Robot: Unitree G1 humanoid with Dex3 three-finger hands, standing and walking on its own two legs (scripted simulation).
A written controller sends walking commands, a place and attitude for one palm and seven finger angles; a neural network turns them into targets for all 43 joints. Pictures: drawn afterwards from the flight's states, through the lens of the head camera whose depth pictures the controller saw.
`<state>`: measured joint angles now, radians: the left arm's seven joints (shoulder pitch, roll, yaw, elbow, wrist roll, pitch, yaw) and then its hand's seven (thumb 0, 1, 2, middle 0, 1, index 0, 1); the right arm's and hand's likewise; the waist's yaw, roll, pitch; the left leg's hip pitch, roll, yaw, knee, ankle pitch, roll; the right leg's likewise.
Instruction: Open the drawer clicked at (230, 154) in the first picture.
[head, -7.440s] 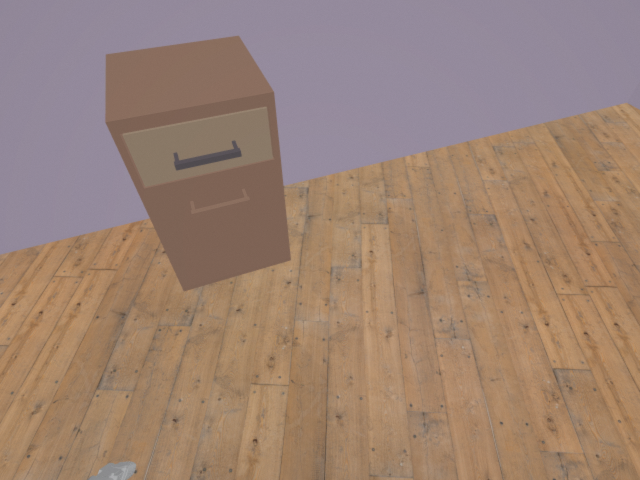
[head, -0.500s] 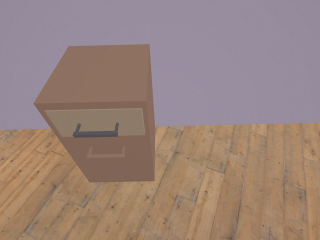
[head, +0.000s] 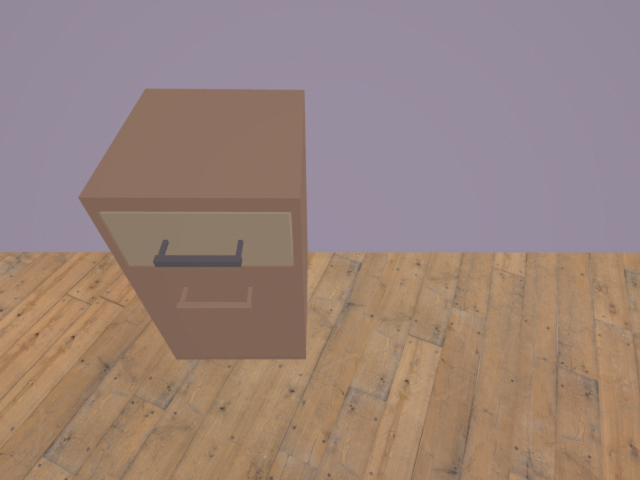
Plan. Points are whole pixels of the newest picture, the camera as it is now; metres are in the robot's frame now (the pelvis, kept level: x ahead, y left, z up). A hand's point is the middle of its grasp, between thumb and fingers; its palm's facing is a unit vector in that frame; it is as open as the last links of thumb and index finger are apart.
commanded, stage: come to a stop and stand still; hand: left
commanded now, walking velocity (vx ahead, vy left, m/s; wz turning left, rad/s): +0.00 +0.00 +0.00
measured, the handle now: (200, 253) +0.58 +0.30 -0.17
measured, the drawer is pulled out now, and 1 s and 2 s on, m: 0.00 0.00 0.00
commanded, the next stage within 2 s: look again from close up in 0.60 s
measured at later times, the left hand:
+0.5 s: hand out of the picture +0.00 +0.17 -0.18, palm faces +0.06 -0.98 -0.16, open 7.4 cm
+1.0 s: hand out of the picture +0.02 +0.20 -0.18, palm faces +0.03 -0.98 -0.21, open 7.4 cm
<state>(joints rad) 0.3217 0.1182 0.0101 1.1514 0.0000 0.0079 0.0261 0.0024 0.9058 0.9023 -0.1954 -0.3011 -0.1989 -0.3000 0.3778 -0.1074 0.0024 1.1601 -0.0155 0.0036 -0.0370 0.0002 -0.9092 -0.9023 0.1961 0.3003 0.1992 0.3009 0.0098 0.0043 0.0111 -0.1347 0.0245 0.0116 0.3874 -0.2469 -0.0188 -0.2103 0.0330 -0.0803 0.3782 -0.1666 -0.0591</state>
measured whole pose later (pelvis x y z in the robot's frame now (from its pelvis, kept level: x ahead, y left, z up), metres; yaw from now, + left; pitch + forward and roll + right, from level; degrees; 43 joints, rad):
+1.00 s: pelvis +0.02 +0.03 -0.01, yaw +0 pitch -1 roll +0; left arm 0.30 0.13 -0.02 1.12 0.00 -0.02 0.04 0.01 0.91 0.90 -0.20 -0.30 -0.20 -0.30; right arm 0.33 -0.15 0.02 1.08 -0.01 -0.03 -0.03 0.01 -0.92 -0.90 0.20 0.30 0.20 0.30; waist 0.00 0.04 -0.01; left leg -0.14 -0.01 0.02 0.49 -0.34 0.02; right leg -0.23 -0.01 -0.07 0.52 -0.28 -0.02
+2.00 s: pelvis +0.08 +0.05 -0.01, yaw +3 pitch +0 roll +1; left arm 0.27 0.14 0.01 1.07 0.01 -0.01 0.04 0.01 0.93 0.90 -0.19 -0.30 -0.20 -0.30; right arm 0.30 -0.14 -0.01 1.10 -0.01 -0.01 -0.04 0.02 -0.94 -0.90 0.20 0.30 0.20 0.30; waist -0.01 0.04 0.03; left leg -0.17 0.00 0.09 0.48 -0.31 0.01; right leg -0.26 -0.02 -0.06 0.56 -0.30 -0.03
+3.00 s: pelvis +0.05 +0.09 -0.01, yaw +3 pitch -1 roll +0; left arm 0.32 0.14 -0.01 1.07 0.01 -0.01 0.04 0.00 0.91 0.90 -0.19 -0.30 -0.20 -0.30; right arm 0.35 -0.14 0.02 1.07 -0.02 -0.02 -0.02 0.01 -0.92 -0.90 0.20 0.30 0.20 0.30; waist 0.00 0.00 -0.01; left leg -0.19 -0.04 0.08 0.48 -0.27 0.07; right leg -0.24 -0.05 -0.05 0.48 -0.22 0.02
